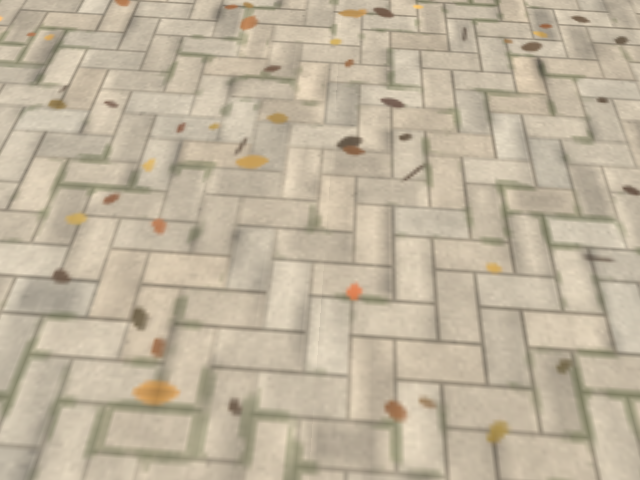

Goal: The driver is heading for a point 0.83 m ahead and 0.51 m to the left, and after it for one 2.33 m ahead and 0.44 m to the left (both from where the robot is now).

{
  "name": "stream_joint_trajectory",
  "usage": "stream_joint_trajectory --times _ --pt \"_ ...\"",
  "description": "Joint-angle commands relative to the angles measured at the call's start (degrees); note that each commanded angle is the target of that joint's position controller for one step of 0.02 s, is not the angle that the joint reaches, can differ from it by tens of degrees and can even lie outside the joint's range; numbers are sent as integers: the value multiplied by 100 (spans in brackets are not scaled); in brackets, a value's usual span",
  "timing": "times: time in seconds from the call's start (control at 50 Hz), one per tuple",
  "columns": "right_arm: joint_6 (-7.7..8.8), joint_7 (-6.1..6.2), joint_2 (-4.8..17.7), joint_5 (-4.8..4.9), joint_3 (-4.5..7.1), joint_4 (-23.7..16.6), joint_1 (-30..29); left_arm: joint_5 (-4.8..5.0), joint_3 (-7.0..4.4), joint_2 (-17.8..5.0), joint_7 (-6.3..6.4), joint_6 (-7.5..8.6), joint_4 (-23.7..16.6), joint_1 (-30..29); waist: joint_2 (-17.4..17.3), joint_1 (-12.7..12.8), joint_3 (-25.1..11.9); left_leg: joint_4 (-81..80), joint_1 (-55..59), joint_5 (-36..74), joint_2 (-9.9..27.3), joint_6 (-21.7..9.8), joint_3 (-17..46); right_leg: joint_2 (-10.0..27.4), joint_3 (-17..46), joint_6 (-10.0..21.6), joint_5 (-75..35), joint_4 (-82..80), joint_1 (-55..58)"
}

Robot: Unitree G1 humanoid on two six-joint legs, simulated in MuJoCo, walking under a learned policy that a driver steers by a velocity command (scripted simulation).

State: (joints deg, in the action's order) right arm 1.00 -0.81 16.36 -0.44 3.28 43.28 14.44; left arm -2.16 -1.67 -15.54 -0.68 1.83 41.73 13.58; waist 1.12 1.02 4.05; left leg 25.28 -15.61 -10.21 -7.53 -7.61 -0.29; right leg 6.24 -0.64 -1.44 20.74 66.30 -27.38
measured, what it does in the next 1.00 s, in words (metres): walks ahead, turning left: right foot, then left foot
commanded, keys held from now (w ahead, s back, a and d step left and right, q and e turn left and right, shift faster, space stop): w+q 0.48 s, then w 0.50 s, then w+q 0.02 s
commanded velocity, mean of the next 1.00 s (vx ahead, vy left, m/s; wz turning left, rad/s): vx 0.50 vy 0.00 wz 0.41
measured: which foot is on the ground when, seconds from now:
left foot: down 0.00-0.38, up 0.40-0.84, down 0.86-1.00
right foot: up 0.00-0.36, down 0.38-0.88, up 0.90-1.00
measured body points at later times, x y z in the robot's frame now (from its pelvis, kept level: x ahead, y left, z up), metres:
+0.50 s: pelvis +0.29 -0.03 +0.00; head +0.32 -0.04 +0.45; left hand +0.38 +0.27 -0.09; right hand +0.41 -0.30 -0.13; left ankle +0.14 +0.04 -0.65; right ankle +0.37 -0.11 -0.74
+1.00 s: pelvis +0.53 +0.09 +0.00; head +0.55 +0.12 +0.45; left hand +0.44 +0.34 -0.14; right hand +0.75 -0.09 -0.11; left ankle +0.54 +0.17 -0.74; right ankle +0.49 -0.07 -0.65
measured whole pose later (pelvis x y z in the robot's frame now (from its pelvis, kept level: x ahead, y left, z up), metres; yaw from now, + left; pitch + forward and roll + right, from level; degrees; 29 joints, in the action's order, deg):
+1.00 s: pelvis +0.53 +0.09 +0.00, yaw +23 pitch +1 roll -1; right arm 3.2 -0.7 13.9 -1.4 1.2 46.7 10.7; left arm -0.8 -1.7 -14.4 -1.0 2.4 49.9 20.5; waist 1.2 2.1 2.3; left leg 26.2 -16.5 -10.5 -2.7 -4.6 -3.7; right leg 2.8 -2.0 2.8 21.7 62.4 -20.1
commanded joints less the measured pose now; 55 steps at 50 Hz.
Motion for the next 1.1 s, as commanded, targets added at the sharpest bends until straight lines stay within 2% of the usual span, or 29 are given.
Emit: stream_joint_trajectory --times 0.02,0.06,0.12,0.24,0.28,0.3,0.34,0.36,0.38,0.4,0.42,0.44,0.46,0.5,0.54,0.6,0.7,0.78,0.82,0.84,0.86,0.88,0.9,0.92,0.94,0.96,1.0,1.06,1.1 --pt "192 21 761 45 204 -252 223 -69 -153 -539 -39 -125 -227 452 -238 117 -570 -1212 670 1980 1435 -882 1660 93 69 -130 -305 -363 -523" --pt "209 16 844 24 232 -171 454 -54 -144 -488 -47 -150 -356 17 -262 -10 -372 -1389 593 1561 1360 -840 1715 73 43 -193 -757 -778 -820" --pt "216 17 827 32 235 -40 847 -42 -146 -500 -42 -140 -557 -706 -353 -274 -160 -1450 889 1330 1326 -740 1873 15 97 -227 -1393 -1514 -1290" --pt "227 95 897 -15 254 143 1430 20 -81 -478 -98 -26 -900 -1721 -447 -648 -98 -969 1624 2197 1367 -624 2100 -351 104 -104 -1832 -2677 -1350" --pt "217 145 966 -31 271 146 1399 49 -78 -533 -95 22 -977 -1778 -526 -606 -91 -780 1689 2475 1441 -512 2256 -466 156 -1 -1737 -3057 -975" --pt "214 167 1011 -34 281 126 1281 55 -93 -586 -77 42 -945 -1594 -570 -487 -111 -673 1606 2593 1456 -403 2314 -528 182 67 -1622 -3271 -561" --pt "237 149 1119 -43 296 59 919 70 -185 -797 24 91 -668 -662 -583 -30 -434 70 1191 3558 1282 -130 2247 -815 70 255 -1152 -3566 966" --pt "270 95 1101 4 283 62 797 48 -258 -953 98 158 -461 134 -307 403 -864 1138 867 3577 936 21 1969 -683 128 401 -1311 -3913 2115" --pt "321 43 701 57 170 -82 845 -74 -351 -1334 204 206 -407 1047 232 717 -1704 2729 139 2066 578 143 1604 514 1321 658 -83 -4103 3482" --pt "291 60 217 186 77 -229 1552 -152 -449 -1822 218 154 -445 1005 1664 255 -2321 4254 -1545 -2166 -347 349 955 2038 4043 1314 260 -4750 4642" --pt "215 114 716 -59 111 -64 1406 -30 -409 -1369 180 87 -472 635 908 112 -1778 4774 -2074 -1858 225 293 921 1901 4481 1345 985 -4973 3953" --pt "178 71 779 -104 146 -39 994 17 -289 -882 164 84 -505 262 322 53 -972 4706 -2025 -1300 467 308 822 1651 3518 1236 885 -5101 3090" --pt "151 20 708 -102 130 -49 741 17 -219 -617 133 99 -459 65 49 -5 -574 4474 -1895 -979 657 345 715 1341 2652 1124 174 -5204 2546" --pt "44 -94 554 -165 106 -44 659 43 -178 -529 126 173 -268 162 437 -101 -339 4190 -1616 -840 836 410 604 929 1589 971 -953 -5391 2000" --pt "-17 -161 404 -174 62 -62 602 95 -189 -542 47 314 -88 388 495 -140 -367 4067 -1575 -763 790 412 602 862 1171 1043 -1955 -5440 1935" --pt "-14 -213 288 -194 2 -198 133 122 -204 -581 -13 418 115 569 468 -125 -264 3608 -2033 -328 796 457 646 849 676 1146 -2516 -5631 2090" --pt "74 -311 82 -184 -184 -509 -1049 157 -194 -617 -46 383 395 796 451 64 -94 1721 -1680 640 874 563 31 523 -171 1014 -2847 -5737 1968" --pt "99 -279 168 -196 -223 -611 -1496 160 -228 -822 -19 308 701 1241 455 160 -18 947 -1290 382 868 386 -321 790 -107 996 -3300 -5549 2420" --pt "138 -214 255 -229 -192 -536 -1297 152 -236 -910 8 241 815 1286 472 20 -135 641 -849 -34 681 205 -437 848 -174 947 -4362 -5005 2723" --pt "187 -174 302 -259 -153 -347 -760 173 -224 -914 20 205 865 1274 392 -252 -420 290 -130 14 512 84 -505 738 -335 872 -4993 -4279 2731" --pt "245 -115 481 -320 -63 -13 119 186 -176 -806 28 190 869 1306 185 -593 -956 125 1087 79 509 -72 -399 506 -531 754 -4811 -3220 2325" --pt "269 -24 941 -416 70 163 1159 185 -87 -562 22 207 606 1191 -497 -1006 -1729 -13 2510 -534 1892 -390 1124 254 -707 616 -2819 -1510 1224" --pt "200 53 1447 -292 202 195 1218 258 -13 -110 -28 189 417 1671 -1711 -666 -2216 -717 3581 -545 3268 -1125 3747 -772 -609 428 1080 287 -669" --pt "173 75 1169 -63 182 191 986 115 -186 -771 42 124 465 1084 -710 -751 -1647 -784 3134 -350 2962 -983 3428 -496 126 502 831 577 -1214" --pt "200 80 860 -43 88 218 594 163 -179 -664 6 163 351 765 -638 -532 -957 -861 2468 209 2666 -834 2548 -290 206 552 330 396 -1272" --pt "243 54 589 -60 21 244 346 187 -148 -544 -14 184 393 730 -479 -327 -650 -1051 1852 768 2391 -660 2013 -141 199 530 32 45 -999" --pt "311 59 344 -28 -50 309 107 53 -133 -421 -58 60 538 934 -587 2 -433 -1352 1091 1154 1967 -440 1380 -4 142 388 -190 -390 -401" --pt "396 53 435 61 -12 519 339 -35 -142 -299 -130 -40 446 640 -498 87 -314 -1652 882 1372 1781 -621 1218 -10 -21 174 -515 -758 -437" --pt "389 62 517 60 31 637 506 -34 -135 -274 -139 -54 267 104 -451 13 -78 -1846 818 1141 1729 -693 1191 48 -49 27 -933 -1216 -756"
Keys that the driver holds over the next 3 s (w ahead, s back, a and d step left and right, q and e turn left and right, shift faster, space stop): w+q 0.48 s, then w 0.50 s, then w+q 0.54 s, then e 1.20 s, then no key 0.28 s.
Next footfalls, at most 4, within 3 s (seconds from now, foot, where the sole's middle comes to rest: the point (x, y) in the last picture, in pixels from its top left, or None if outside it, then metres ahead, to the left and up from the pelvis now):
0.38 right None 0.41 -0.10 -0.77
0.86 left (243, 416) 0.57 0.19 -0.77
1.38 right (274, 280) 0.92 0.14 -0.77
1.82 left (165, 268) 0.94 0.41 -0.77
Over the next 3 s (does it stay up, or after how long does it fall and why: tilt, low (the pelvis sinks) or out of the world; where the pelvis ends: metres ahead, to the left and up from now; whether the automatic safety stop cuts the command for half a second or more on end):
stays up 0.87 0.27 0.01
